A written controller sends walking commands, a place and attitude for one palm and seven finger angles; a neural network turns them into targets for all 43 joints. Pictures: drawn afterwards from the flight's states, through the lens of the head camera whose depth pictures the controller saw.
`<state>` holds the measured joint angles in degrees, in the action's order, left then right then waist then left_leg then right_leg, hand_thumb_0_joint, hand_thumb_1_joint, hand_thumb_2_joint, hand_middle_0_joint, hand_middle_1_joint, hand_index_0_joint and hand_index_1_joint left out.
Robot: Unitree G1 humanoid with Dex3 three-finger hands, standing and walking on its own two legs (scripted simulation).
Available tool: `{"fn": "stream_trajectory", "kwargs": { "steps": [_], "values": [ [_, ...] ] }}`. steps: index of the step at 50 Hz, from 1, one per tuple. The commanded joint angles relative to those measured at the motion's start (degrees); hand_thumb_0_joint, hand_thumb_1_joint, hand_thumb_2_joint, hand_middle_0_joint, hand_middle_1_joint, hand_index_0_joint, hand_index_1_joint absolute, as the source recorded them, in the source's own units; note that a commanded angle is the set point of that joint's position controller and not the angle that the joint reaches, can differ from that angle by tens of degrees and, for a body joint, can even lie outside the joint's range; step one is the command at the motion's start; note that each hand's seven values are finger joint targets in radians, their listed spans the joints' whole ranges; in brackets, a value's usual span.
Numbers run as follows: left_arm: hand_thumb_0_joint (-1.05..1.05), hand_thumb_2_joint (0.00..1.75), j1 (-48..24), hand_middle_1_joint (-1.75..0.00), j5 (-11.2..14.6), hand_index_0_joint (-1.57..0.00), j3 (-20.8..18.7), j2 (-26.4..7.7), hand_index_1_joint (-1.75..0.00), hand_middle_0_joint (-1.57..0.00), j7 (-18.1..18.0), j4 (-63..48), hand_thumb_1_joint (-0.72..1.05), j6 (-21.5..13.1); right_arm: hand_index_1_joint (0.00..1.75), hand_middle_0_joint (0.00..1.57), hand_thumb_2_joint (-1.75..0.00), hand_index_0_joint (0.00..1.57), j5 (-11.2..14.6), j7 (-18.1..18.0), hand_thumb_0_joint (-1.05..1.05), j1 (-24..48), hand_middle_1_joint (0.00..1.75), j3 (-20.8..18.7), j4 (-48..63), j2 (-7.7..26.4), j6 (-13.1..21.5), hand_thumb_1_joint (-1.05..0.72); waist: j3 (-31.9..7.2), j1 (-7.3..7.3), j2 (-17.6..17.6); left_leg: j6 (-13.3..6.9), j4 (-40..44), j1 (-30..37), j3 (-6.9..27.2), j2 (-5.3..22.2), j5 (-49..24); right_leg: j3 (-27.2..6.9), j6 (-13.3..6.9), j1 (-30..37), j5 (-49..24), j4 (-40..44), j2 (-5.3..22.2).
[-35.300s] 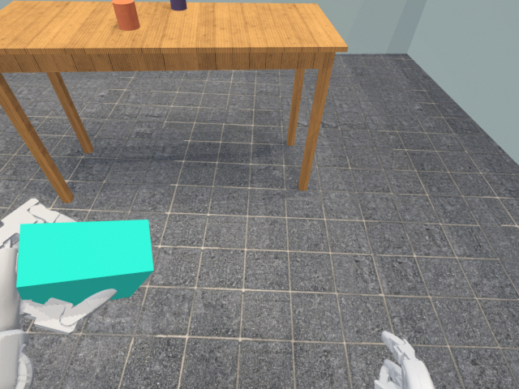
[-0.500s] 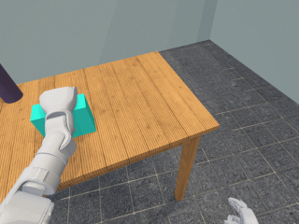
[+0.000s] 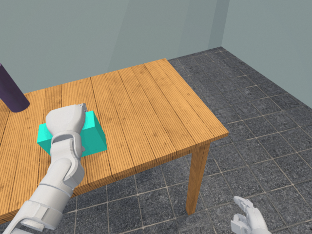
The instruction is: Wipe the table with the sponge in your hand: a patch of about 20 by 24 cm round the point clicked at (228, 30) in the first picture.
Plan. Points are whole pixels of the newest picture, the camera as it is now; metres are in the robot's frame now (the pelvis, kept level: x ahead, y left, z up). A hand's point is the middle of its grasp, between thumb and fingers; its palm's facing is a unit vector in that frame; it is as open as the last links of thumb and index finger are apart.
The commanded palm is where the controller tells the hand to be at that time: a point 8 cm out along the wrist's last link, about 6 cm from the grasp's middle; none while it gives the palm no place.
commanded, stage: wipe back along the middle lane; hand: left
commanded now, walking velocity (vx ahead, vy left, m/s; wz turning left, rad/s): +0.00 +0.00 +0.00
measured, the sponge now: (78, 141) +0.33 +0.27 +0.06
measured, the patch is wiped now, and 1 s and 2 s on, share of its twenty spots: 0.70 0.70 0.75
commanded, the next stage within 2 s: slide across to the third lane in 0.28 s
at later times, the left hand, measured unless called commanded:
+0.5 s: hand (77, 143) +0.29 +0.24 +0.11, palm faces +0.09 -0.02 -1.00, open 9.8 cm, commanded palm +0.26 +0.22 +0.15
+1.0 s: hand (99, 137) +0.31 +0.19 +0.11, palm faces +0.07 -0.04 -1.00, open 9.8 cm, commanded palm +0.28 +0.17 +0.17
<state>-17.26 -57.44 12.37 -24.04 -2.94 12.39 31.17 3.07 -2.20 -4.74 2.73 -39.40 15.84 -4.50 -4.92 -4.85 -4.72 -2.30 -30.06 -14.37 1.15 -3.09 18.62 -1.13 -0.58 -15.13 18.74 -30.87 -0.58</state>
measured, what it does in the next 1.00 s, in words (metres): stands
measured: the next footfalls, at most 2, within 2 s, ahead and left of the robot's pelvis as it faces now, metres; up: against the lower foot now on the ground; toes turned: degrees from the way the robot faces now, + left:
none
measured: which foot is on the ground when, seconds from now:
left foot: down 0.00-1.00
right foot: down 0.00-1.00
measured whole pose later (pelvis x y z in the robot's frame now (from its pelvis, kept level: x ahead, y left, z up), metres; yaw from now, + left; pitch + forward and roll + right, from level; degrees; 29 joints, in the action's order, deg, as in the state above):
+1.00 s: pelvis -0.02 -0.01 +0.00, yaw +1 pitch -1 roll +1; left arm -21.9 -57.2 23.6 -17.0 -1.4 10.7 37.8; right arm 3.0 -0.9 -0.2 4.6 -41.6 13.7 -3.9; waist -3.0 -6.6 -4.9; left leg -1.3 -27.7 -10.9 2.2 -3.1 16.1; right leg -0.1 -1.5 -12.1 17.3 -29.9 -0.5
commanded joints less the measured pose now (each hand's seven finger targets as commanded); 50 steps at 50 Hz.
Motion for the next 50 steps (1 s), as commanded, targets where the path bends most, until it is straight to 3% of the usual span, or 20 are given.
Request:
{"fn": "stream_trajectory", "kwargs": {
  "steps": [1,5,8,12,15,16,18,20,22,25,27,30,32,35,37,40,42,45,47,50],
  "values": [
    [0.00,1.30,-6.83,-1.60,2.96,-1.20,-0.83,-1.20,-1.60,-1.20,1.79,-8.93,0.10,1.60,0.30,0.20,-0.90,0.20,0.25,-0.08,0.00,11.13,0.30,-1.66,9.80,5.68,2.79,-0.90,-9.83,-0.53,6.71,0.31,2.70,2.90,-0.66,1.08,-24.78,2.47,-2.55,7.36,-22.43,1.65,-1.28],
    [0.00,1.30,-3.47,-1.60,2.98,-1.20,-3.95,-3.95,-1.60,-1.20,1.47,-10.75,0.10,2.52,0.30,0.20,-0.90,0.20,0.08,0.00,0.00,12.08,0.30,-1.56,9.83,5.84,2.84,-0.90,-10.18,-1.53,7.59,0.27,2.98,3.05,-0.63,0.94,-23.63,1.37,-2.66,8.28,-22.76,2.11,-1.71],
    [0.00,1.30,-0.95,-1.60,3.55,-1.20,-1.66,-1.32,-1.60,-1.20,1.56,-12.00,0.10,2.92,0.30,0.20,-0.90,0.20,0.22,0.14,0.00,12.48,0.30,-1.31,9.72,5.49,2.93,-0.90,-8.61,-0.97,8.08,0.41,3.30,2.52,-1.06,0.78,-24.07,1.78,-2.46,9.15,-24.20,2.10,-1.51],
    [0.00,1.30,1.18,-1.60,3.59,-1.20,-2.13,-1.89,-1.60,-1.20,1.77,-14.03,0.10,3.97,0.30,0.20,-0.90,0.20,0.23,0.38,0.00,13.29,0.30,-0.87,9.79,5.11,3.04,-0.90,-7.40,-1.00,8.19,0.34,3.59,2.41,-1.28,0.67,-23.29,1.44,-2.40,9.79,-24.53,2.36,-1.59],
    [0.00,1.30,2.73,-1.60,2.85,-1.20,-4.69,-4.77,-1.60,-1.20,1.97,-17.03,0.10,4.31,0.30,0.20,-0.90,0.20,0.12,0.47,0.00,14.46,0.30,-0.70,10.39,5.27,2.87,-0.90,-8.25,-1.96,7.35,0.29,3.89,3.06,-1.05,0.69,-22.70,-0.05,-2.59,9.94,-23.86,2.83,-1.99],
    [0.00,1.30,2.38,-1.60,2.70,-1.20,-1.41,-1.48,-1.60,-1.20,2.16,-17.29,0.10,4.41,0.30,0.20,-0.90,0.20,0.18,0.55,0.00,14.27,0.30,-0.53,10.57,4.86,3.14,-0.90,-7.93,-1.26,6.97,0.23,3.68,2.96,-1.46,0.60,-23.50,1.04,-2.48,10.09,-24.29,2.47,-1.58],
    [0.00,1.30,7.01,-1.60,3.62,-1.20,-2.23,-1.54,-1.60,-1.20,2.03,-18.38,0.10,4.06,0.30,0.20,-0.90,0.20,0.21,0.85,0.00,13.88,0.30,-0.81,10.45,4.79,3.35,-0.90,-7.37,-1.74,7.18,0.29,4.04,3.02,-1.34,0.73,-23.94,0.95,-2.36,10.85,-25.08,2.65,-1.72],
    [0.00,1.30,2.19,-1.60,2.38,-1.20,-3.83,-4.29,-1.60,-1.20,1.90,-19.98,0.10,4.73,0.30,0.20,-0.90,0.20,-0.07,0.63,0.00,14.86,0.30,-0.62,10.36,5.27,3.01,-0.90,-8.03,-1.54,6.90,0.22,3.98,3.60,-1.15,0.69,-22.97,-0.51,-2.62,9.90,-24.58,3.03,-2.08],
    [0.00,1.30,-0.84,-1.60,2.62,-1.20,0.30,-0.43,-1.60,-1.20,2.10,-18.24,0.10,5.52,0.30,0.20,-0.90,0.20,0.12,0.42,0.00,14.53,0.30,-0.51,9.75,4.67,3.17,-0.90,-6.06,-0.41,7.97,-0.09,4.16,3.32,-1.31,0.58,-22.00,0.83,-2.44,9.09,-22.96,3.25,-1.69],
    [0.00,1.30,-5.73,-1.60,1.22,-1.20,-2.19,-4.46,-1.60,-1.20,2.08,-20.70,0.10,5.69,0.30,0.20,-0.90,0.20,-0.12,0.07,0.00,15.52,0.30,-0.63,9.86,5.08,3.13,-0.90,-9.10,-1.09,5.85,-0.17,4.14,4.68,-1.01,0.33,-21.35,-0.51,-2.81,9.23,-22.09,3.40,-1.85],
    [0.00,1.30,-5.17,-1.60,2.12,-1.20,1.21,-0.51,-1.60,-1.20,2.50,-19.60,0.10,5.25,0.30,0.20,-0.90,0.20,-0.09,0.23,0.00,14.79,0.30,-0.65,9.34,4.37,3.67,-0.90,-8.89,-0.44,7.27,-0.41,3.59,4.97,-1.15,0.18,-23.20,0.76,-2.61,10.00,-24.02,2.89,-1.49],
    [0.00,1.30,-10.03,-1.60,1.50,-1.20,-0.17,-2.80,-1.60,-1.20,2.83,-21.47,0.10,4.85,0.30,0.20,-0.90,0.20,-0.11,0.04,0.00,15.58,0.30,-0.48,9.75,4.59,3.53,-0.90,-9.84,-0.59,6.99,-0.40,3.96,5.47,-0.62,0.25,-21.40,-0.13,-2.73,9.18,-22.00,3.34,-1.68],
    [0.00,1.30,-10.47,-1.60,1.52,-1.20,2.91,0.34,-1.60,-1.20,2.81,-20.25,0.10,4.31,0.30,0.20,-0.90,0.20,-0.14,0.09,0.00,15.14,0.30,-0.48,9.11,4.10,3.86,-0.90,-9.16,-0.16,7.05,-0.36,3.97,5.41,-0.71,0.13,-22.44,1.00,-2.80,9.41,-22.06,3.16,-1.42],
    [0.00,1.30,-13.12,-1.60,1.08,-1.20,0.58,-2.61,-1.60,-1.20,2.26,-22.87,0.10,3.91,0.30,0.20,-0.90,0.20,-0.21,0.14,0.00,16.27,0.30,-0.36,9.92,4.17,4.00,-0.90,-11.21,-1.28,5.58,-0.34,4.09,6.22,-0.38,0.01,-21.88,-0.04,-2.99,9.72,-21.42,3.35,-1.67],
    [0.00,1.30,-14.82,-1.60,1.03,-1.20,4.40,1.46,-1.60,-1.20,1.97,-19.33,0.10,3.94,0.30,0.20,-0.90,0.20,-0.08,0.25,0.00,15.49,0.30,-0.28,8.55,3.73,3.98,-0.90,-8.94,-0.11,7.11,-0.09,4.53,5.63,-0.56,0.14,-20.99,1.14,-2.87,8.80,-19.77,3.71,-1.43],
    [0.00,1.30,-19.46,-1.60,-0.08,-1.20,3.42,-0.15,-1.60,-1.20,1.25,-19.28,0.10,4.60,0.30,0.20,-0.90,0.20,0.10,0.42,0.00,16.71,0.30,-0.01,8.70,3.82,3.64,-0.90,-9.86,-0.80,5.54,0.17,5.30,6.19,-0.26,0.28,-19.60,0.84,-3.22,8.00,-17.38,4.09,-1.73],
    [0.00,1.30,-22.45,-1.60,0.27,-1.20,7.50,4.14,-1.60,-1.20,0.83,-15.44,0.10,4.66,0.30,0.20,-0.90,0.20,0.28,0.54,0.00,16.06,0.30,-0.08,7.56,3.35,3.92,-0.90,-8.65,0.16,6.61,0.09,5.30,6.20,-0.36,0.16,-18.73,1.94,-3.16,7.14,-15.86,4.35,-1.56],
    [0.00,1.30,-24.97,-1.60,-0.33,-1.20,4.30,1.06,-1.60,-1.20,-0.09,-14.18,0.10,5.13,0.30,0.20,-0.90,0.20,0.08,0.59,0.00,16.80,0.30,0.01,7.79,3.50,3.66,-0.90,-11.96,-1.27,6.40,0.29,5.55,6.13,-0.30,-0.02,-18.02,1.12,-3.29,8.53,-15.65,4.30,-1.67],
    [0.00,1.30,-23.91,-1.60,0.13,-1.20,7.48,5.41,-1.60,-1.20,-0.48,-11.02,0.10,5.47,0.30,0.20,-0.90,0.20,0.15,1.04,0.00,16.28,0.30,-0.07,6.99,3.15,3.52,-0.90,-10.92,-0.48,7.76,0.50,5.28,5.66,-0.64,-0.11,-18.96,1.87,-3.23,8.56,-17.07,4.06,-1.49],
    [0.00,1.30,-27.65,-1.60,-0.81,-1.20,5.14,2.44,-1.60,-1.20,-1.23,-10.85,0.10,6.36,0.30,0.20,-0.90,0.20,0.05,1.39,0.00,17.13,0.30,0.02,7.24,3.25,2.99,-0.90,-12.52,-1.36,6.56,0.50,5.53,5.63,-0.69,-0.12,-18.49,1.14,-3.37,8.94,-16.67,4.22,-1.74]
  ]
}}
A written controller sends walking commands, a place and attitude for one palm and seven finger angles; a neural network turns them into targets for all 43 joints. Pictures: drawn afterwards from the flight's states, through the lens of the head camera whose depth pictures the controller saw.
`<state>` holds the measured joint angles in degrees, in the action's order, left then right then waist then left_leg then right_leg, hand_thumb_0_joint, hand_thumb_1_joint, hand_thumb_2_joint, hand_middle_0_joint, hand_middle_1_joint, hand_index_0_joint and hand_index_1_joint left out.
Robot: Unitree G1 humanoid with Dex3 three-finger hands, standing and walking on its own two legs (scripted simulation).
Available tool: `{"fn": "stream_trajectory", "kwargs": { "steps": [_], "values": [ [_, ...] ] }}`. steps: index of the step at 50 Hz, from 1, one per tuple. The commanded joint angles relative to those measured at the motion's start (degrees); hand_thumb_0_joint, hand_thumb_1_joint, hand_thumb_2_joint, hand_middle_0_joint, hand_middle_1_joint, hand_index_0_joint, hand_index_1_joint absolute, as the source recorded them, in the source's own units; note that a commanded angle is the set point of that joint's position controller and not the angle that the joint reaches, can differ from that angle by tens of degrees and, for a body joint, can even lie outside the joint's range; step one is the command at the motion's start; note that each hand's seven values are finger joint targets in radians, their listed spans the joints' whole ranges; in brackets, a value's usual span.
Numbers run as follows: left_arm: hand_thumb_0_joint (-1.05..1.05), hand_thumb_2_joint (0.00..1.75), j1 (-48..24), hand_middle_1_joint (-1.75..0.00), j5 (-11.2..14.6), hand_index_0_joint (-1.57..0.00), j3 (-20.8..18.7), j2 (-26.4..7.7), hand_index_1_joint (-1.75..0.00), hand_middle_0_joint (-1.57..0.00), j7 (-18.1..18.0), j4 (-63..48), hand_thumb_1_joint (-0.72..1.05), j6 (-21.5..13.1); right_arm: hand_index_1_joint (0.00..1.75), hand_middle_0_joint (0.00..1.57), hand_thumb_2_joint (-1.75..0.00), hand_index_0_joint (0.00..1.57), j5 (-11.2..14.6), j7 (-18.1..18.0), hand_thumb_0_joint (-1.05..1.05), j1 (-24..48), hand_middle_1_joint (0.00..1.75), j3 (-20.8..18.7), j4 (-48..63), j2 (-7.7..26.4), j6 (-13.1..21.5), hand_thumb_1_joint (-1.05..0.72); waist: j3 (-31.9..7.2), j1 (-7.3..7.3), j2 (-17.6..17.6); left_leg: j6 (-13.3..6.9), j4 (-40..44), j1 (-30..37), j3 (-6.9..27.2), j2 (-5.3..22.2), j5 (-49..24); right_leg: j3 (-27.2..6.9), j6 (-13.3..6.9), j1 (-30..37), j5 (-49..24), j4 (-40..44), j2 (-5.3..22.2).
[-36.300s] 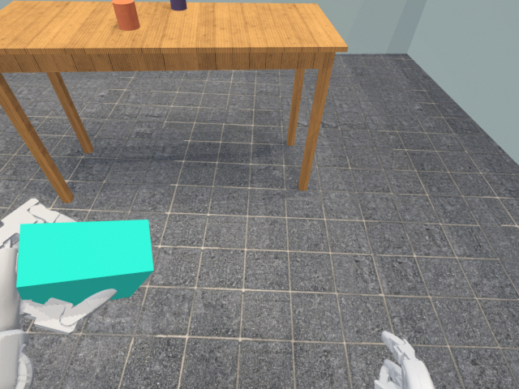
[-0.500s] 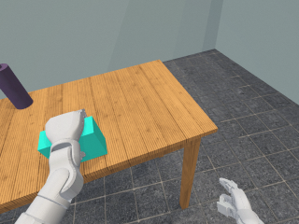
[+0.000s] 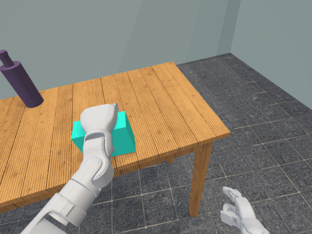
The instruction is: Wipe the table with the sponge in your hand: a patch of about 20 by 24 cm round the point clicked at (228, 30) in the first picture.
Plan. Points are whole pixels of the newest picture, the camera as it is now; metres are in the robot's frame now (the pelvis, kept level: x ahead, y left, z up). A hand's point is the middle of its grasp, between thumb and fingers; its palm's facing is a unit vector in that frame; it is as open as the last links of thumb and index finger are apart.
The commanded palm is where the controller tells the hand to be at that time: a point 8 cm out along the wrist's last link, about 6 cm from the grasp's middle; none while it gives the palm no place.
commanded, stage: slide across to the third lane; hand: left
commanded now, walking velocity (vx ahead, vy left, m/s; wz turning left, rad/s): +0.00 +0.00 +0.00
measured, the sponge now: (108, 141) +0.33 +0.20 +0.07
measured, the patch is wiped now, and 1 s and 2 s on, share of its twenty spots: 0.70 0.75 0.90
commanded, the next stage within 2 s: wipe forward along the third lane in 0.02 s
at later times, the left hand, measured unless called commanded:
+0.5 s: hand (112, 123) +0.37 +0.19 +0.10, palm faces +0.01 -0.01 -1.00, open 9.8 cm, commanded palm +0.35 +0.20 +0.15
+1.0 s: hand (110, 113) +0.41 +0.21 +0.10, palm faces -0.04 +0.02 -1.00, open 9.8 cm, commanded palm +0.40 +0.22 +0.13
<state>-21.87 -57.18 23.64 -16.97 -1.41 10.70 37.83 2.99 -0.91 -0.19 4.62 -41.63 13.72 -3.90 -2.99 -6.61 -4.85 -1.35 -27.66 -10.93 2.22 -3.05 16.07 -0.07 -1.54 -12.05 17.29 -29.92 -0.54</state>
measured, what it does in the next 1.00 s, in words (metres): stands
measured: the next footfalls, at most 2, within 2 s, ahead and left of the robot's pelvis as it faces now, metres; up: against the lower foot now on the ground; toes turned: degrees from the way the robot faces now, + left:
none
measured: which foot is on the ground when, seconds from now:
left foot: down 0.00-1.00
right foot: down 0.00-1.00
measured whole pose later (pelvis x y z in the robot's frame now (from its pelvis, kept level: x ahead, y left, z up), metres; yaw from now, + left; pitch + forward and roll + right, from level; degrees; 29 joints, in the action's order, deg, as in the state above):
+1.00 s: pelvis -0.01 -0.02 +0.00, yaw +0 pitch +5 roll +1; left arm -43.4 -57.1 11.8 -21.0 -5.6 49.3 22.9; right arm 2.8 -4.7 -8.4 2.1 -44.5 15.3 -4.4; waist -4.8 -0.4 -2.8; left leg 0.6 -28.8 -18.5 2.4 -0.9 15.1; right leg 0.3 -3.3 -19.7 15.7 -30.6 -2.7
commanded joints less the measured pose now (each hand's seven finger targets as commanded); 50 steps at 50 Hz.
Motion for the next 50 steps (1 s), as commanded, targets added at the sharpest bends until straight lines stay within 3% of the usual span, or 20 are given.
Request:
{"fn": "stream_trajectory", "kwargs": {
  "steps": [1,5,7,10,14,15,17,20,22,25,27,30,32,35,37,40,42,45,47,50],
  "values": [
    [0.00,1.30,-23.08,-1.60,-0.91,-1.20,-4.71,-2.94,-1.60,-1.20,-3.02,-7.52,0.10,0.10,0.30,0.20,-0.90,0.20,0.14,0.20,0.00,12.54,0.30,-1.83,9.30,5.20,2.38,-0.90,-14.11,0.71,7.01,-0.40,3.09,1.78,-2.18,-0.26,-15.66,0.63,-2.28,6.11,-15.14,3.22,-1.45],
    [0.00,1.30,-24.33,-1.60,-0.85,-1.20,-7.58,-5.54,-1.60,-1.20,-3.71,-5.54,0.10,1.25,0.30,0.20,-0.90,0.20,0.05,0.39,0.00,12.94,0.30,-1.87,9.05,5.32,1.83,-0.90,-14.90,0.05,7.31,-0.45,3.22,1.30,-2.28,-0.31,-15.25,-0.19,-2.23,6.72,-15.46,3.52,-1.64],
    [0.00,1.30,-24.25,-1.60,-0.31,-1.20,-5.79,-3.33,-1.60,-1.20,-3.71,-1.03,0.10,1.86,0.30,0.20,-0.90,0.20,0.14,0.08,0.00,12.42,0.30,-1.79,8.14,5.32,1.54,-0.90,-12.08,1.29,8.69,-0.41,3.36,0.09,-2.87,-0.35,-13.89,0.16,-1.87,5.75,-14.84,3.87,-1.39],
    [0.00,1.30,-26.02,-1.60,-1.16,-1.20,-10.69,-9.20,-1.60,-1.20,-3.64,0.06,0.10,1.87,0.30,0.20,-0.90,0.20,-0.20,-0.61,0.00,12.43,0.30,-1.71,8.35,5.97,1.11,-0.90,-13.61,0.46,8.41,-0.46,3.59,-0.56,-2.91,-0.45,-13.08,-1.21,-1.82,6.53,-14.35,4.29,-1.39],
    [0.00,1.30,-27.30,-1.60,-1.31,-1.20,-7.47,-5.75,-1.60,-1.20,-2.88,4.09,0.10,0.87,0.30,0.20,-0.90,0.20,-0.04,-1.32,0.00,10.76,0.30,-2.15,7.91,6.13,1.02,-0.90,-12.94,1.93,7.50,-0.48,3.26,-0.85,-3.32,-0.64,-12.73,-0.65,-1.63,5.35,-14.70,3.96,-1.10],
    [0.00,1.30,-27.41,-1.60,-1.85,-1.20,-10.43,-9.16,-1.60,-1.20,-2.79,4.70,0.10,0.47,0.30,0.20,-0.90,0.20,-0.14,-1.54,0.00,10.53,0.30,-2.08,8.07,6.49,0.89,-0.90,-13.57,1.46,8.55,-0.56,3.36,-1.18,-2.96,-0.47,-12.28,-1.42,-1.74,5.35,-13.86,4.25,-1.30],
    [0.00,1.30,-29.10,-1.60,-1.18,-1.20,-6.77,-4.93,-1.60,-1.20,-2.58,5.20,0.10,-0.75,0.30,0.20,-0.90,0.20,0.01,-1.81,0.00,9.57,0.30,-2.36,8.20,6.26,1.27,-0.90,-13.60,2.55,8.27,-0.78,2.70,-1.19,-3.35,-0.79,-12.60,-0.80,-1.48,5.13,-15.18,3.74,-0.99],
    [0.00,1.30,-27.86,-1.60,-1.00,-1.20,-11.86,-10.05,-1.60,-1.20,-2.81,6.79,0.10,-2.41,0.30,0.20,-0.90,0.20,-0.24,-2.17,0.00,8.57,0.30,-2.69,8.16,6.87,1.26,-0.90,-15.61,1.32,9.07,-0.74,2.58,-1.63,-3.05,-0.70,-13.11,-1.78,-1.51,6.41,-16.58,3.82,-1.09],
    [0.00,1.30,-28.62,-1.60,-0.57,-1.20,-9.06,-6.81,-1.60,-1.20,-3.03,8.31,0.10,-3.48,0.30,0.20,-0.90,0.20,-0.05,-2.50,0.00,7.69,0.30,-2.91,7.78,6.75,1.52,-0.90,-13.72,2.78,9.49,-0.80,2.11,-2.13,-3.58,-0.82,-13.12,-1.36,-1.18,5.35,-17.70,3.59,-0.86],
    [0.00,1.30,-26.75,-1.60,-0.46,-1.20,-14.59,-12.77,-1.60,-1.20,-3.59,9.63,0.10,-4.51,0.30,0.20,-0.90,0.20,-0.30,-2.87,0.00,6.84,0.30,-3.35,7.59,7.54,1.53,-0.90,-15.14,1.56,10.44,-0.69,2.21,-3.03,-3.49,-0.73,-13.17,-2.66,-1.05,7.00,-18.81,3.94,-0.90],
    [0.00,1.30,-27.97,-1.60,-0.36,-1.20,-11.07,-8.93,-1.60,-1.20,-3.75,10.59,0.10,-5.25,0.30,0.20,-0.90,0.20,0.00,-2.97,0.00,6.19,0.30,-3.43,7.32,7.25,1.72,-0.90,-12.89,2.98,10.25,-0.77,2.06,-3.19,-3.83,-0.78,-13.14,-1.68,-0.87,5.40,-19.09,3.82,-0.75],
    [0.00,1.30,-28.13,-1.60,-0.71,-1.20,-13.74,-12.26,-1.60,-1.20,-3.96,12.81,0.10,-5.63,0.30,0.20,-0.90,0.20,0.00,-3.21,0.00,5.75,0.30,-3.57,7.05,7.78,1.50,-0.90,-13.39,2.39,9.66,-0.59,2.43,-3.53,-3.61,-0.62,-12.52,-2.34,-0.99,5.22,-17.93,4.33,-0.93],
    [0.00,1.30,-30.72,-1.60,-0.29,-1.20,-11.68,-10.24,-1.60,-1.20,-4.12,15.10,0.10,-6.23,0.30,0.20,-0.90,0.20,0.17,-3.49,0.00,4.62,0.30,-3.72,6.46,7.66,1.80,-0.90,-12.24,3.80,10.23,-0.77,2.35,-3.85,-3.92,-0.67,-11.04,-1.69,-0.54,4.09,-16.56,4.52,-0.71],
    [0.00,1.30,-31.22,-1.60,-0.98,-1.20,-15.81,-15.53,-1.60,-1.20,-4.57,18.98,0.10,-7.51,0.30,0.20,-0.90,0.20,-0.09,-3.99,0.00,3.87,0.30,-3.77,5.83,8.11,1.70,-0.90,-12.57,2.99,9.33,-0.50,2.69,-5.11,-3.71,-0.67,-9.84,-2.69,-0.58,4.28,-14.92,5.20,-0.68],
    [0.00,1.30,-34.33,-1.60,-0.80,-1.20,-12.42,-12.26,-1.60,-1.20,-4.49,23.01,0.10,-8.52,0.30,0.20,-0.90,0.20,0.14,-4.24,0.00,2.23,0.30,-3.74,5.09,7.96,1.80,-0.90,-10.06,5.24,11.09,-0.65,2.49,-6.09,-3.91,-0.59,-7.75,-1.99,0.07,2.00,-12.91,5.43,-0.50],
    [0.00,1.30,-35.70,-1.60,-1.31,-1.20,-15.68,-16.28,-1.60,-1.20,-4.93,26.94,0.10,-10.18,0.30,0.20,-0.90,0.20,-0.03,-4.49,0.00,1.16,0.30,-3.98,4.82,8.25,1.63,-0.90,-12.19,4.47,9.55,-0.54,2.51,-6.65,-3.73,-0.53,-7.13,-2.50,-0.09,2.34,-11.82,5.78,-0.46],
    [0.00,1.30,-37.53,-1.60,-1.46,-1.20,-13.63,-14.27,-1.60,-1.20,-5.15,30.65,0.10,-11.40,0.30,0.20,-0.90,0.20,0.01,-4.47,0.00,-0.73,0.30,-4.07,4.20,8.19,1.65,-0.90,-11.07,6.07,11.04,-0.64,2.00,-7.89,-3.84,-0.49,-6.68,-2.08,0.36,1.54,-12.26,5.35,-0.34],
    [0.00,1.30,-38.30,-1.60,-2.43,-1.20,-16.36,-17.52,-1.60,-1.20,-5.69,33.61,0.10,-13.23,0.30,0.20,-0.90,0.20,-0.22,-4.46,0.00,-2.25,0.30,-4.43,3.90,8.47,1.35,-0.90,-13.88,5.24,9.60,-0.54,1.88,-8.38,-3.65,-0.34,-7.71,-2.51,0.09,2.59,-13.89,5.05,-0.37],
    [0.00,1.30,-41.77,-1.60,-2.45,-1.20,-13.45,-14.83,-1.60,-1.20,-6.26,34.42,0.10,-14.53,0.30,0.20,-0.90,0.20,-0.03,-4.32,0.00,-3.45,0.30,-4.52,3.83,8.08,1.50,-0.90,-12.99,7.08,9.00,-0.82,1.34,-8.71,-3.92,-0.35,-7.36,-2.24,0.40,1.61,-14.42,4.84,-0.20],
    [0.00,1.30,-41.18,-1.60,-2.70,-1.20,-16.34,-17.53,-1.60,-1.20,-7.10,37.24,0.10,-15.67,0.30,0.20,-0.90,0.20,-0.17,-4.18,0.00,-4.34,0.30,-4.89,3.31,8.41,1.34,-0.90,-14.34,6.17,8.87,-0.70,1.76,-9.30,-3.48,-0.14,-7.36,-2.19,0.11,1.76,-13.71,5.12,-0.51]
  ]
}}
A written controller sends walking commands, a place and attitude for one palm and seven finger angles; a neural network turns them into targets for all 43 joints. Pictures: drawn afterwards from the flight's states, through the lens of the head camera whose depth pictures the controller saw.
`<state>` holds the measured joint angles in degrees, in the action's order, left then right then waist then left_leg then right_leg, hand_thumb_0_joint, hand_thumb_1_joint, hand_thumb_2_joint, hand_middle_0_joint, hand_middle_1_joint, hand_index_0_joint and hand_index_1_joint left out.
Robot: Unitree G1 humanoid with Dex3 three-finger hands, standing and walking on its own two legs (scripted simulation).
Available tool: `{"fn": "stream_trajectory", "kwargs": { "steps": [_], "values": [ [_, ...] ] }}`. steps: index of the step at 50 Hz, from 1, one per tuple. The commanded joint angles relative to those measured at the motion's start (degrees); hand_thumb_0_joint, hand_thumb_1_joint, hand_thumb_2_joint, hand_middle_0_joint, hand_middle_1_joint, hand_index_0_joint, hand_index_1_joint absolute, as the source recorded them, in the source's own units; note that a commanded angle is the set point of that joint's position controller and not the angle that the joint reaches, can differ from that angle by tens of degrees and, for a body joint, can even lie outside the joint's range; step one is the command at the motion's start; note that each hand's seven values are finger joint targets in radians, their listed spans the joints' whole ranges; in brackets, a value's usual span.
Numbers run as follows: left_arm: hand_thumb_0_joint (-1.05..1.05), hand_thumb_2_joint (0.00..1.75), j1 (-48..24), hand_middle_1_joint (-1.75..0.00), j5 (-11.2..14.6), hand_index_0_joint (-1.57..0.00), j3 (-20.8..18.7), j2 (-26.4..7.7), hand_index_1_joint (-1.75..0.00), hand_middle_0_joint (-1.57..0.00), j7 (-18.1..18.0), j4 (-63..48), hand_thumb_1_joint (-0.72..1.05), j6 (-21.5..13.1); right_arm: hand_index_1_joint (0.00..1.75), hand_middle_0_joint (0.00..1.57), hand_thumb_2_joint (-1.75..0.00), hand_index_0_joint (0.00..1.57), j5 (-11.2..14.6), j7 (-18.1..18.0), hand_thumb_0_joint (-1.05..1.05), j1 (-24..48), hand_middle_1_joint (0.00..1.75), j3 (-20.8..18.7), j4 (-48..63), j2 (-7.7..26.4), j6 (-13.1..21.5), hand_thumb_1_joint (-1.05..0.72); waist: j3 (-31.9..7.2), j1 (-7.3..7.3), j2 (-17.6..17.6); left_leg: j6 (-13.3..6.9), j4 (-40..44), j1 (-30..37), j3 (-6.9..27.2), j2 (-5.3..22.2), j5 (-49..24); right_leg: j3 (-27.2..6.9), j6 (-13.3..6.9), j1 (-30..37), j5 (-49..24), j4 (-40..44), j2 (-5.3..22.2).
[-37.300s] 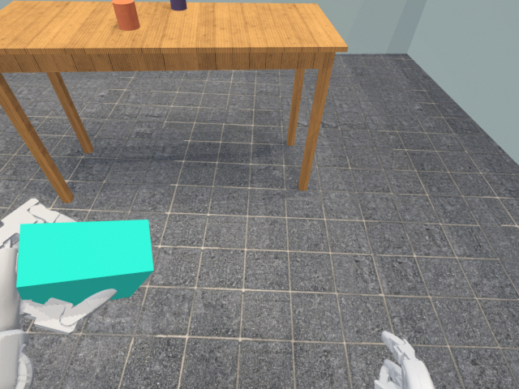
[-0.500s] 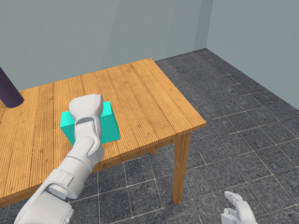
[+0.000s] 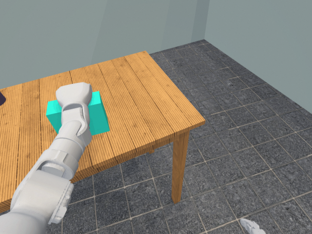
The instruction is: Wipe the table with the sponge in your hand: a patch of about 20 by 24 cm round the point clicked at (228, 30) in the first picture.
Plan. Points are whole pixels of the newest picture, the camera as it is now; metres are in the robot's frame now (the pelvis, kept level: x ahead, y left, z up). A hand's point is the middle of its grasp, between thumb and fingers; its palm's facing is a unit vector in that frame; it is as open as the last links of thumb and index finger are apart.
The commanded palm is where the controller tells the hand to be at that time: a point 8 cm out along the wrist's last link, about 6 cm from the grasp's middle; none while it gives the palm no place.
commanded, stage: wipe forward along the third lane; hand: left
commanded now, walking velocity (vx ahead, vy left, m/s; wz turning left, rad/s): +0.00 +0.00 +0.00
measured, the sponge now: (82, 121) +0.41 +0.25 +0.06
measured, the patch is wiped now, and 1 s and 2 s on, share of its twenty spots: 0.75 0.90 0.90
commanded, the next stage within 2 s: wipe back along the third lane in 0.74 s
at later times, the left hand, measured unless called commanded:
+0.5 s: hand (80, 97) +0.47 +0.26 +0.10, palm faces -0.06 +0.03 -1.00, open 9.8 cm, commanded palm +0.46 +0.27 +0.14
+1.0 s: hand (77, 90) +0.51 +0.28 +0.10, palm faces -0.05 +0.03 -1.00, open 9.8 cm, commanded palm +0.47 +0.28 +0.14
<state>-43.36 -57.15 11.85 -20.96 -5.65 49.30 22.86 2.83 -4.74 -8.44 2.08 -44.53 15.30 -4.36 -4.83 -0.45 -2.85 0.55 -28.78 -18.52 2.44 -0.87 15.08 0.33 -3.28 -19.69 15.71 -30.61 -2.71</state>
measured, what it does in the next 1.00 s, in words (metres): stands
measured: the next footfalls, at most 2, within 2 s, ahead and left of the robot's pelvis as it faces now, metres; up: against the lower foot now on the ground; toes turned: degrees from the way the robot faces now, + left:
none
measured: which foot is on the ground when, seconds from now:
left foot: down 0.00-1.00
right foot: down 0.00-1.00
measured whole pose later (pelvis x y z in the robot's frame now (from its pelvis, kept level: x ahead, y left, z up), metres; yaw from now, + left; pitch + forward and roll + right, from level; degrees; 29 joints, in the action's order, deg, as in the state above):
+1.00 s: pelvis +0.02 +0.04 +0.00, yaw -2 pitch +13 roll -1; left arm -59.3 -59.8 6.9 -27.5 -11.1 70.2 17.6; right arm 1.8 -1.6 -18.4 0.0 -47.0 15.0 -2.4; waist -7.2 5.0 -2.0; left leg -2.1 -31.9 -27.5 0.3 -1.3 17.3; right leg -1.8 -0.6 -27.2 15.1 -29.4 -2.3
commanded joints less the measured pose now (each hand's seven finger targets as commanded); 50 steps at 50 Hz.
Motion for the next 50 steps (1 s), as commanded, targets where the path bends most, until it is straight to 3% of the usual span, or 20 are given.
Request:
{"fn": "stream_trajectory", "kwargs": {
  "steps": [1,2,5,9,10,13,15,16,22,25,26,31,33,35,38,40,41,43,45,50],
  "values": [
    [0.00,1.30,-21.18,-1.60,-2.52,-1.20,-2.97,-12.44,-1.60,-1.20,-3.17,-0.33,0.10,-0.95,0.30,0.20,-0.90,0.20,0.15,-0.33,0.00,3.28,0.30,-2.15,6.03,6.83,1.90,-0.90,-11.07,1.07,7.22,-2.79,2.93,-2.12,-3.88,-2.32,-5.73,-2.22,2.07,8.64,-11.59,5.69,1.74],
    [0.00,1.30,-23.74,-1.60,-2.43,-1.20,-2.45,-12.04,-1.60,-1.20,-3.49,-0.46,0.10,-1.31,0.30,0.20,-0.90,0.20,0.16,-0.23,0.00,2.78,0.30,-2.39,5.72,6.87,2.10,-0.90,-10.69,2.00,6.84,-2.88,2.74,-2.11,-3.92,-2.24,-5.12,-2.35,2.25,7.65,-10.99,5.99,1.72],
    [0.00,1.30,-24.59,-1.60,-2.92,-1.20,-5.46,-15.89,-1.60,-1.20,-4.36,2.55,0.10,-1.74,0.30,0.20,-0.90,0.20,-0.03,-0.19,0.00,1.54,0.30,-2.66,4.68,7.27,2.21,-0.90,-12.78,1.17,5.79,-2.87,2.92,-2.71,-3.78,-2.15,-5.80,-2.70,1.98,8.56,-11.60,6.03,1.71],
    [0.00,1.30,-25.65,-1.60,-2.58,-1.20,-4.05,-14.43,-1.60,-1.20,-5.02,4.41,0.10,-2.40,0.30,0.20,-0.90,0.20,0.07,0.44,0.00,-0.11,0.30,-2.94,4.20,7.25,2.53,-0.90,-13.88,2.14,6.07,-3.03,2.50,-2.91,-4.19,-2.12,-7.10,-2.31,2.20,9.33,-14.11,5.35,1.61],
    [0.00,1.30,-24.85,-1.60,-2.90,-1.20,-6.24,-16.64,-1.60,-1.20,-5.08,5.30,0.10,-2.49,0.30,0.20,-0.90,0.20,0.04,0.48,0.00,-0.40,0.30,-3.16,4.02,7.44,2.43,-0.90,-14.87,1.24,6.03,-2.87,2.94,-2.98,-3.75,-1.97,-7.52,-2.16,1.89,9.68,-13.92,5.43,1.41],
    [0.00,1.30,-27.76,-1.60,-3.10,-1.20,-4.37,-15.54,-1.60,-1.20,-5.55,7.69,0.10,-2.55,0.30,0.20,-0.90,0.20,0.19,0.63,0.00,-1.44,0.30,-3.13,3.30,7.69,2.68,-0.90,-11.78,3.23,6.71,-3.07,2.93,-3.78,-3.84,-1.86,-5.82,-1.92,2.16,6.95,-11.77,5.82,1.26],
    [0.00,1.30,-29.55,-1.60,-3.12,-1.20,-5.94,-17.85,-1.60,-1.20,-5.77,8.19,0.10,-2.71,0.30,0.20,-0.90,0.20,0.11,0.65,0.00,-1.86,0.30,-3.16,3.04,7.80,2.80,-0.90,-13.24,2.65,5.12,-2.94,3.37,-3.70,-3.67,-1.81,-5.48,-1.94,1.96,7.15,-10.66,6.10,1.18],
    [0.00,1.30,-30.83,-1.60,-3.43,-1.20,-5.15,-17.69,-1.60,-1.20,-6.02,9.24,0.10,-2.75,0.30,0.20,-0.90,0.20,0.11,0.57,0.00,-2.56,0.30,-3.07,2.79,7.82,2.87,-0.90,-12.71,3.71,5.39,-3.04,3.15,-4.05,-3.64,-1.79,-5.02,-1.79,2.07,6.29,-10.07,5.73,1.19],
    [0.00,1.30,-31.30,-1.60,-3.61,-1.20,-4.51,-15.74,-1.60,-1.20,-6.54,12.48,0.10,-3.25,0.30,0.20,-0.90,0.20,-0.13,1.20,0.00,-4.93,0.30,-3.59,2.22,7.75,3.30,-0.90,-15.48,3.90,5.16,-2.94,2.38,-2.85,-3.47,-1.37,-8.43,-0.95,1.74,5.90,-13.73,4.72,0.77],
    [0.00,1.30,-33.74,-1.60,-3.51,-1.20,-6.02,-18.14,-1.60,-1.20,-6.86,12.98,0.10,-3.36,0.30,0.20,-0.90,0.20,-0.29,1.21,0.00,-5.30,0.30,-3.61,1.95,8.10,3.39,-0.90,-16.15,4.03,4.70,-2.86,2.49,-3.19,-3.32,-1.28,-9.08,-1.07,1.70,6.08,-14.44,4.86,0.72],
    [0.00,1.30,-35.33,-1.60,-3.91,-1.20,-5.40,-18.43,-1.60,-1.20,-6.99,13.98,0.10,-3.34,0.30,0.20,-0.90,0.20,-0.20,1.24,0.00,-6.19,0.30,-3.47,1.55,8.26,3.43,-0.90,-15.13,5.11,5.30,-2.95,2.23,-3.68,-3.21,-1.23,-8.70,-0.97,1.85,5.04,-14.10,4.54,0.66],
    [0.00,1.30,-37.93,-1.60,-5.09,-1.20,-6.42,-21.39,-1.60,-1.20,-7.12,16.92,0.10,-2.88,0.30,0.20,-0.90,0.20,-0.40,1.25,0.00,-7.80,0.30,-3.53,1.10,8.51,3.42,-0.90,-16.02,5.65,3.48,-2.77,1.79,-3.95,-3.18,-1.00,-9.35,-0.99,1.70,4.00,-13.86,4.23,0.52],
    [0.00,1.30,-38.75,-1.60,-5.18,-1.20,-4.82,-19.42,-1.60,-1.20,-6.83,17.60,0.10,-2.82,0.30,0.20,-0.90,0.20,-0.44,1.44,0.00,-8.50,0.30,-3.69,1.10,8.52,3.48,-0.90,-16.14,6.28,3.25,-2.68,1.44,-3.42,-3.08,-0.74,-10.13,-0.62,1.66,2.88,-14.50,3.95,0.42],
    [0.00,1.30,-39.00,-1.60,-5.01,-1.20,-5.92,-20.34,-1.60,-1.20,-6.53,17.50,0.10,-3.40,0.30,0.20,-0.90,0.20,-0.65,1.56,0.00,-9.16,0.30,-3.91,1.21,8.51,3.59,-0.90,-19.11,5.71,2.97,-2.70,0.95,-2.46,-2.98,-0.62,-13.14,-0.69,1.44,4.40,-17.50,3.58,0.29],
    [0.00,1.30,-38.77,-1.60,-5.33,-1.20,-5.36,-20.05,-1.60,-1.20,-6.34,18.54,0.10,-3.81,0.30,0.20,-0.90,0.20,-0.66,1.75,0.00,-10.31,0.30,-3.95,1.24,8.71,3.51,-0.90,-17.97,6.38,3.13,-2.65,0.24,-2.95,-2.91,-0.49,-13.05,-0.38,1.54,2.70,-17.02,3.11,0.09],
    [0.00,1.30,-38.97,-1.60,-5.38,-1.20,-6.98,-21.75,-1.60,-1.20,-6.35,17.98,0.10,-4.40,0.30,0.20,-0.90,0.20,-0.90,1.83,0.00,-10.75,0.30,-4.13,1.31,8.81,3.60,-0.90,-19.64,5.70,2.36,-2.58,-0.08,-2.58,-2.76,-0.47,-15.24,-0.45,1.30,3.57,-18.89,2.88,-0.03],
    [0.00,1.30,-39.82,-1.60,-5.56,-1.20,-6.66,-22.29,-1.60,-1.20,-6.50,18.41,0.10,-4.54,0.30,0.20,-0.90,0.20,-0.86,1.82,0.00,-11.36,0.30,-3.96,1.26,8.88,3.50,-0.90,-18.99,6.39,1.96,-2.64,-0.37,-3.11,-2.85,-0.54,-14.70,-0.47,1.44,3.01,-18.41,2.65,-0.06],
    [0.00,1.30,-37.03,-1.60,-5.85,-1.20,-5.10,-19.37,-1.60,-1.20,-6.52,19.65,0.10,-4.24,0.30,0.20,-0.90,0.20,-0.82,2.10,0.00,-11.67,0.30,-4.19,1.46,8.73,3.57,-0.90,-18.02,6.10,3.00,-2.57,-0.44,-3.24,-2.82,-0.40,-14.85,-0.02,1.37,2.15,-17.86,2.58,-0.20],
    [0.00,1.30,-35.89,-1.60,-5.00,-1.20,-5.72,-18.43,-1.60,-1.20,-6.37,17.37,0.10,-4.81,0.30,0.20,-0.90,0.20,-0.85,2.40,0.00,-11.57,0.30,-4.52,1.88,8.46,3.60,-0.90,-21.10,4.92,2.11,-2.46,-0.64,-1.18,-2.60,-0.10,-18.16,0.03,1.01,3.62,-20.01,2.27,-0.28],
    [0.00,1.30,-31.06,-1.60,-2.65,-1.20,-4.77,-14.00,-1.60,-1.20,-6.40,13.87,0.10,-4.49,0.30,0.20,-0.90,0.20,-0.73,3.06,0.00,-10.04,0.30,-4.66,2.53,8.06,3.33,-0.90,-19.70,3.39,1.86,-2.46,-0.33,0.19,-2.58,-0.02,-20.36,0.66,0.69,4.13,-20.77,2.40,-0.44]
  ]
}}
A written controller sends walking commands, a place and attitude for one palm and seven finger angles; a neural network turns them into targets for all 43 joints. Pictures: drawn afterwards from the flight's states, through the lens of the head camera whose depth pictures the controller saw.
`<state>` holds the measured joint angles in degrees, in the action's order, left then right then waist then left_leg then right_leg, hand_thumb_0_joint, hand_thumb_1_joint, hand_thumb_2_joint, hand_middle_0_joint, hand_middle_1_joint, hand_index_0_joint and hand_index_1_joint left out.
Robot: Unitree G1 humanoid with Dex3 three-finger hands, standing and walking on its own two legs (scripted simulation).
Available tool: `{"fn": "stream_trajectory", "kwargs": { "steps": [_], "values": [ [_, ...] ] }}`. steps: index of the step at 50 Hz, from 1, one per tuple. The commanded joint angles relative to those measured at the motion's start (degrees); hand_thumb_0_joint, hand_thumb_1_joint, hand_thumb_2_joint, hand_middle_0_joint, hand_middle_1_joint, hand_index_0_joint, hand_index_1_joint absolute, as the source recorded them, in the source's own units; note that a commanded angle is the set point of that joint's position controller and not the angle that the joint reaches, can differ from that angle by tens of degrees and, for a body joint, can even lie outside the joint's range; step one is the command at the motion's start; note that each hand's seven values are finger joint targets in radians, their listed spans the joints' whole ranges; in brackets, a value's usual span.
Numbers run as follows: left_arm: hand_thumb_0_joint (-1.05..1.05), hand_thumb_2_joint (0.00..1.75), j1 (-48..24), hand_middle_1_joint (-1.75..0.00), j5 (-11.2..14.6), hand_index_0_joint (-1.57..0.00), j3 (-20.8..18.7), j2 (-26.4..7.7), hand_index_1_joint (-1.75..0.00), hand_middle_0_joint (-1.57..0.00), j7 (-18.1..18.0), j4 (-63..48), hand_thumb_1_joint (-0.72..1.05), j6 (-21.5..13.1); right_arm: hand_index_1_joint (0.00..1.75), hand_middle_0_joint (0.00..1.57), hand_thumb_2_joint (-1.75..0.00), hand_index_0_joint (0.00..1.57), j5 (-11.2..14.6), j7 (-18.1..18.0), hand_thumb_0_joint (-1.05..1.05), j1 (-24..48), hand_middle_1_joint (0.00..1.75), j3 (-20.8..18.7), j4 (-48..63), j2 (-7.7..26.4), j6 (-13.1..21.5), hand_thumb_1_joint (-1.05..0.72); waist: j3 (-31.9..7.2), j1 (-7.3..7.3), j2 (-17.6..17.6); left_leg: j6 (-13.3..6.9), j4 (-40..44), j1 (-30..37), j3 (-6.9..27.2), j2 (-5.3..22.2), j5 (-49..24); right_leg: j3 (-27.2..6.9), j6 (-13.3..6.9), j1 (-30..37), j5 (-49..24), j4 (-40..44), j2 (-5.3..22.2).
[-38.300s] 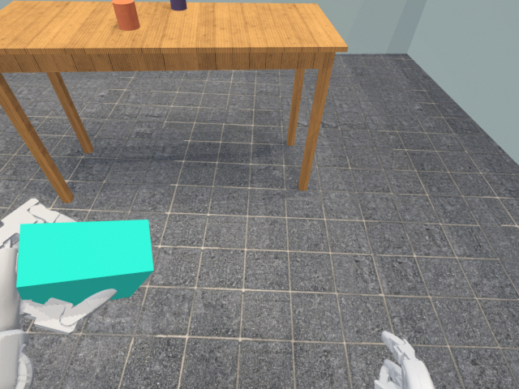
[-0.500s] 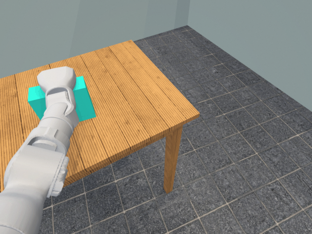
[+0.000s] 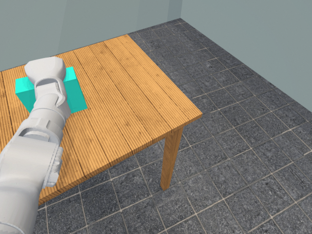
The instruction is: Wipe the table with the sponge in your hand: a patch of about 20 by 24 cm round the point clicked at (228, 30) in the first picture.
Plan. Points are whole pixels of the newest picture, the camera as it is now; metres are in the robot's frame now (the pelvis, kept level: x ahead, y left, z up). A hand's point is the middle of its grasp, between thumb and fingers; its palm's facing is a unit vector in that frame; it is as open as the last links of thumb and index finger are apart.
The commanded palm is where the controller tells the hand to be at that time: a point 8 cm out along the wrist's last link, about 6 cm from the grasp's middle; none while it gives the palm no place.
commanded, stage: wipe back along the third lane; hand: left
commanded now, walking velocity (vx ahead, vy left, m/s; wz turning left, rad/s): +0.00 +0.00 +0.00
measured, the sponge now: (57, 100) +0.47 +0.27 +0.06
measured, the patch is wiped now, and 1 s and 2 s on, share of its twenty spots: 0.90 0.90 0.90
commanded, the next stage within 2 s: slide back across to the middle lane in 1.48 s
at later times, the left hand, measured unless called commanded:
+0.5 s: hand (55, 100) +0.43 +0.25 +0.11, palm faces +0.01 +0.02 -1.00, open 9.8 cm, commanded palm +0.39 +0.23 +0.14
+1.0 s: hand (62, 114) +0.39 +0.22 +0.11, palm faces +0.05 +0.01 -1.00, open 9.8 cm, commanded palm +0.34 +0.20 +0.14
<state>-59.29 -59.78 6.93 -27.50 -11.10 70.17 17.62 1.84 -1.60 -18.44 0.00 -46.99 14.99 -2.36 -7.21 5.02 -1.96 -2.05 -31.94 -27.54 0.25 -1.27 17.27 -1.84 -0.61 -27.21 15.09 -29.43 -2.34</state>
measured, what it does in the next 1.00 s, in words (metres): stands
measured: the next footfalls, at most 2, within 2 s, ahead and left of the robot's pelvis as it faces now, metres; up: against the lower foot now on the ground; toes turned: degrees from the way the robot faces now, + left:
none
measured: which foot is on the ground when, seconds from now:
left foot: down 0.00-1.00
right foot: down 0.00-1.00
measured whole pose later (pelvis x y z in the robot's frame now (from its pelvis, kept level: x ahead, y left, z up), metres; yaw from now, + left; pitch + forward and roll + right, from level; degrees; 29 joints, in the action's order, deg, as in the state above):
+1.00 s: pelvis +0.02 -0.01 +0.00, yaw +2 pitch +4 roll +0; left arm -30.6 -57.1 18.8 -17.2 -5.5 26.9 35.2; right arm 3.2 -1.4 -5.4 2.5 -42.0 15.2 -7.4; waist -6.5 -3.7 -4.1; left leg -1.8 -29.5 -15.3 1.3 -2.7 18.5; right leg -0.9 -1.1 -16.2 18.8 -30.7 -0.9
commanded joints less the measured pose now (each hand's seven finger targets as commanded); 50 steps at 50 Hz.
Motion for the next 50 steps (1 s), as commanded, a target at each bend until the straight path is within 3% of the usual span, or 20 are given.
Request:
{"fn": "stream_trajectory", "kwargs": {
  "steps": [1,5,6,8,13,15,18,20,24,25,28,30,34,35,38,40,44,45,49,50],
  "values": [
    [0.00,1.30,-14.71,-1.60,0.33,-1.20,0.52,-7.11,-1.60,-1.20,-1.05,-6.95,0.10,1.18,0.30,0.20,-0.90,0.20,0.36,-0.11,0.00,0.35,0.30,-2.41,4.91,8.40,1.12,-0.90,-16.34,-1.79,1.82,0.17,3.01,9.24,-0.49,0.44,-21.41,3.04,-1.80,11.45,-18.97,1.06,-0.84],
    [0.00,1.30,-13.31,-1.60,1.65,-1.20,0.09,-6.77,-1.60,-1.20,-0.44,-9.75,0.10,3.18,0.30,0.20,-0.90,0.20,0.52,0.01,0.00,2.71,0.30,-2.15,4.97,8.27,0.53,-0.90,-16.59,-3.36,0.96,0.14,4.05,10.28,-0.70,0.27,-22.80,3.01,-2.15,13.93,-20.65,1.57,-0.58],
    [0.00,1.30,-12.16,-1.60,1.89,-1.20,2.48,-3.75,-1.60,-1.20,-0.10,-10.39,0.10,3.69,0.30,0.20,-0.90,0.20,0.59,0.08,0.00,3.15,0.30,-2.09,5.24,8.01,0.40,-0.90,-16.03,-2.81,0.54,0.06,3.69,11.20,-0.80,0.20,-23.73,3.19,-2.03,13.39,-20.92,1.21,-0.64],
    [0.00,1.30,-7.59,-1.60,2.43,-1.20,1.55,-3.48,-1.60,-1.20,0.48,-12.34,0.10,4.66,0.30,0.20,-0.90,0.20,0.50,0.34,0.00,4.37,0.30,-2.10,5.90,8.09,0.03,-0.90,-16.64,-4.35,1.61,0.18,3.73,11.96,-0.80,0.24,-25.26,3.39,-2.11,14.82,-21.97,1.16,-0.65],
    [0.00,1.30,-3.85,-1.60,2.71,-1.20,4.77,1.32,-1.60,-1.20,2.08,-20.89,0.10,7.26,0.30,0.20,-0.90,0.20,0.81,0.45,0.00,8.13,0.30,-1.98,7.73,7.90,-1.12,-0.90,-15.71,-4.46,2.99,0.22,3.50,15.08,-0.41,0.53,-30.09,3.84,-2.09,14.49,-23.80,1.10,-0.61],
    [0.00,1.30,-0.95,-1.60,2.82,-1.20,3.66,0.93,-1.60,-1.20,2.59,-24.01,0.10,8.46,0.30,0.20,-0.90,0.20,0.83,0.39,0.00,9.89,0.30,-1.96,8.62,7.74,-1.62,-0.90,-16.57,-5.99,2.33,0.42,3.57,16.05,-0.10,0.56,-33.14,3.69,-2.41,15.50,-24.63,1.20,-0.50],
    [0.00,1.30,-1.70,-1.60,2.92,-1.20,6.89,4.50,-1.60,-1.20,3.19,-27.16,0.10,10.26,0.30,0.20,-0.90,0.20,1.03,0.34,0.00,12.01,0.30,-1.62,9.14,7.49,-2.12,-0.90,-13.92,-5.05,3.33,0.54,3.64,16.66,0.04,0.24,-30.46,4.18,-2.35,13.69,-22.43,1.09,-0.47],
    [0.00,1.30,-0.63,-1.60,2.80,-1.20,4.09,1.45,-1.60,-1.20,3.51,-28.45,0.10,11.26,0.30,0.20,-0.90,0.20,0.86,-0.04,0.00,13.45,0.30,-1.35,9.47,7.65,-2.54,-0.90,-14.96,-6.47,3.31,0.71,3.84,16.54,-0.08,0.05,-31.25,3.77,-2.69,15.46,-23.97,1.07,-0.19],
    [0.00,1.30,-0.72,-1.60,2.75,-1.20,7.20,4.39,-1.60,-1.20,4.29,-29.79,0.10,12.84,0.30,0.20,-0.90,0.20,1.12,-0.50,0.00,15.37,0.30,-0.80,9.99,7.18,-2.99,-0.90,-12.83,-5.56,5.19,0.65,4.08,16.07,-0.43,-0.53,-27.08,4.03,-2.53,15.23,-22.61,0.97,0.16],
    [0.00,1.30,1.10,-1.60,2.61,-1.20,4.91,2.30,-1.60,-1.20,4.60,-30.91,0.10,12.95,0.30,0.20,-0.90,0.20,0.93,-0.63,0.00,16.12,0.30,-0.65,10.49,7.34,-3.13,-0.90,-14.60,-7.23,4.59,0.66,4.14,16.15,-0.36,-0.47,-28.37,3.63,-2.81,16.33,-23.55,1.01,0.19],
    [0.00,1.30,1.86,-1.60,2.59,-1.20,9.50,7.38,-1.60,-1.20,5.31,-34.41,0.10,13.22,0.30,0.20,-0.90,0.20,1.15,-0.59,0.00,17.09,0.30,-0.56,11.44,6.78,-3.26,-0.90,-14.69,-6.23,4.51,0.57,3.30,17.28,-0.53,-0.77,-29.37,3.76,-2.58,16.27,-24.44,0.42,0.37],
    [0.00,1.30,3.17,-1.60,2.29,-1.20,6.65,4.20,-1.60,-1.20,5.63,-35.73,0.10,13.57,0.30,0.20,-0.90,0.20,1.03,-0.70,0.00,18.39,0.30,-0.34,11.80,7.03,-3.51,-0.90,-15.03,-7.44,4.43,0.68,3.53,17.05,-0.44,-0.64,-29.44,3.27,-2.87,16.87,-24.69,0.65,0.40],
    [0.00,1.30,4.79,-1.60,2.82,-1.20,10.26,8.62,-1.60,-1.20,5.84,-38.07,0.10,14.51,0.30,0.20,-0.90,0.20,1.21,-0.47,0.00,19.22,0.30,-0.18,12.20,6.47,-3.20,-0.90,-13.69,-7.00,4.21,0.58,3.21,17.29,-0.51,-1.12,-27.94,3.69,-2.86,16.61,-23.98,0.14,0.43],
    [0.00,1.30,6.19,-1.60,2.94,-1.20,7.13,5.47,-1.60,-1.20,5.95,-39.06,0.10,14.67,0.30,0.20,-0.90,0.20,1.07,-0.54,0.00,19.89,0.30,-0.05,12.52,6.73,-3.22,-0.90,-14.93,-8.28,5.09,0.52,3.50,16.93,-0.26,-0.84,-28.21,3.38,-2.96,17.64,-24.41,0.35,0.44],
    [0.00,1.30,6.38,-1.60,3.13,-1.20,11.28,9.79,-1.60,-1.20,6.09,-41.35,0.10,15.48,0.30,0.20,-0.90,0.20,1.36,-0.43,0.00,20.48,0.30,0.01,12.57,6.36,-2.99,-0.90,-13.18,-7.10,5.00,0.47,3.31,17.09,-0.54,-1.18,-27.13,3.63,-2.79,17.01,-23.94,0.13,0.51],
    [0.00,1.30,9.10,-1.60,3.49,-1.20,7.30,5.74,-1.60,-1.20,6.23,-42.33,0.10,16.06,0.30,0.20,-0.90,0.20,1.12,-0.39,0.00,21.19,0.30,0.26,12.88,6.64,-2.94,-0.90,-14.20,-8.80,5.98,0.30,3.59,16.33,-0.41,-1.17,-26.59,3.11,-2.91,18.68,-24.66,0.27,0.51],
    [0.00,1.30,12.89,-1.60,4.29,-1.20,10.74,9.72,-1.60,-1.20,6.68,-46.42,0.10,16.89,0.30,0.20,-0.90,0.20,1.52,-0.16,0.00,22.26,0.30,0.30,13.46,6.26,-2.64,-0.90,-12.55,-8.23,5.99,0.20,3.59,16.25,-0.88,-1.52,-25.27,3.37,-2.62,18.93,-24.53,-0.01,0.62],
    [0.00,1.30,13.89,-1.60,4.03,-1.20,7.75,6.56,-1.60,-1.20,6.74,-47.29,0.10,17.04,0.30,0.20,-0.90,0.20,1.35,-0.13,0.00,22.75,0.30,0.52,13.72,6.42,-2.65,-0.90,-13.15,-9.30,6.96,0.07,3.72,15.92,-0.51,-1.30,-25.30,2.87,-2.79,19.44,-24.62,0.10,0.45],
    [0.00,1.30,17.47,-1.60,4.79,-1.20,10.14,9.08,-1.60,-1.20,6.88,-51.13,0.10,18.39,0.30,0.20,-0.90,0.20,1.69,0.08,0.00,23.88,0.30,0.63,14.27,6.19,-2.34,-0.90,-11.38,-8.98,6.46,0.08,3.99,15.60,-1.20,-1.72,-23.69,3.05,-2.51,20.04,-24.31,0.11,0.63],
    [0.00,1.30,16.75,-1.60,4.62,-1.20,8.45,7.09,-1.60,-1.20,7.01,-52.18,0.10,18.75,0.30,0.20,-0.90,0.20,1.62,0.10,0.00,24.54,0.30,0.89,14.44,6.21,-2.45,-0.90,-11.45,-9.57,6.91,0.03,4.32,15.44,-0.63,-1.42,-23.08,2.80,-2.66,19.64,-22.90,0.38,0.44]
  ]
}}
